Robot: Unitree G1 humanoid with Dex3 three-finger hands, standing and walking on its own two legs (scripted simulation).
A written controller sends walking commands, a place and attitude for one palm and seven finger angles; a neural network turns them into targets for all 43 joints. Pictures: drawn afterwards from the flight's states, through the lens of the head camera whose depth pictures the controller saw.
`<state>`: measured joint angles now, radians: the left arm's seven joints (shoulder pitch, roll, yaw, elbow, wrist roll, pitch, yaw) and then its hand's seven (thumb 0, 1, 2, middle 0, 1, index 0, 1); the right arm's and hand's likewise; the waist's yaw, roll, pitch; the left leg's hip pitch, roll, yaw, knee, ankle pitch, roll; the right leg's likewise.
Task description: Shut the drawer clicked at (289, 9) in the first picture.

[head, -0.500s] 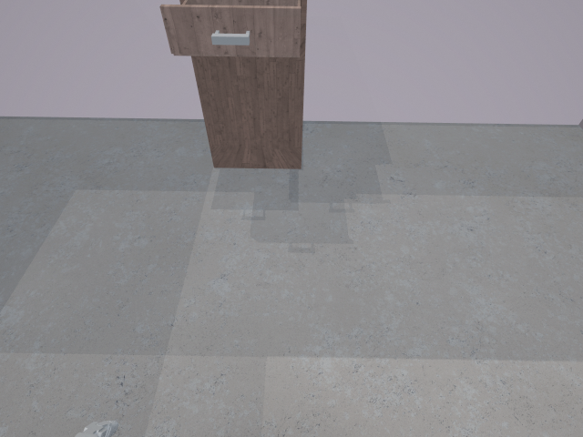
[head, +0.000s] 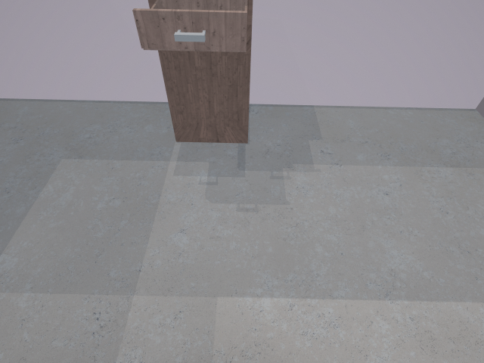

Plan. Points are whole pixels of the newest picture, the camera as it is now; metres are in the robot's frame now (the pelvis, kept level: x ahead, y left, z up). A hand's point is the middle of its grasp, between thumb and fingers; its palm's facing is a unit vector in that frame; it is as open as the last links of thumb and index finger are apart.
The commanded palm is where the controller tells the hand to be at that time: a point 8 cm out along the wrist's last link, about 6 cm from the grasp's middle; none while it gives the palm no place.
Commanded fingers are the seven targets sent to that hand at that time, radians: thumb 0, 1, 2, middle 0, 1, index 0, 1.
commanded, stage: stand and wait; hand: left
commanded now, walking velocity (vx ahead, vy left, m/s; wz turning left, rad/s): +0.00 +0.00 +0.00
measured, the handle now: (190, 34) +1.19 +0.27 +0.03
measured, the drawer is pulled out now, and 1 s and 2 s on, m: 0.30 0.30 0.30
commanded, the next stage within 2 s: look at it before walking up in 0.50 s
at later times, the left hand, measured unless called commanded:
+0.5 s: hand out of the picture +0.06 +0.24 -0.15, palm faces -0.03 -0.94 -0.33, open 7.4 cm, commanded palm none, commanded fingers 0.00 0.90 0.90 -0.20 -0.30 -0.20 -0.30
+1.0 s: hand out of the picture +0.06 +0.25 -0.15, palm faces -0.04 -0.94 -0.33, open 7.4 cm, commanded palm none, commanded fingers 0.00 0.90 0.90 -0.20 -0.30 -0.20 -0.30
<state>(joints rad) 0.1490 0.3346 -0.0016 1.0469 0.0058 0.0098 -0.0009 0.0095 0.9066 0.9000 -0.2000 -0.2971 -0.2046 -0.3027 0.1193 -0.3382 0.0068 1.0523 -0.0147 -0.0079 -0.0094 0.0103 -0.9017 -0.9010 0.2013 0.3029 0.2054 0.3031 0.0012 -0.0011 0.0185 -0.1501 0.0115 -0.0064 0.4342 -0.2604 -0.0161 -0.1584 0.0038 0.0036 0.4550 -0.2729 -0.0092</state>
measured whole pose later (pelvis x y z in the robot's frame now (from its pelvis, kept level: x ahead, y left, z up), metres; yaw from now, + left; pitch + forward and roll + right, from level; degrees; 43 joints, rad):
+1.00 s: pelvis -0.01 +0.00 +0.00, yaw -1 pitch -1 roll +0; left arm 0.14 0.33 -0.01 1.09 0.01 0.00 0.00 0.01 0.91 0.90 -0.20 -0.30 -0.20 -0.30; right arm 0.12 -0.33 0.01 1.11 -0.01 -0.01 0.00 0.01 -0.90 -0.90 0.20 0.30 0.20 0.30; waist 0.00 0.00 0.03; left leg -0.14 0.02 0.00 0.38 -0.21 -0.02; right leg -0.15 0.01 0.01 0.40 -0.22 -0.01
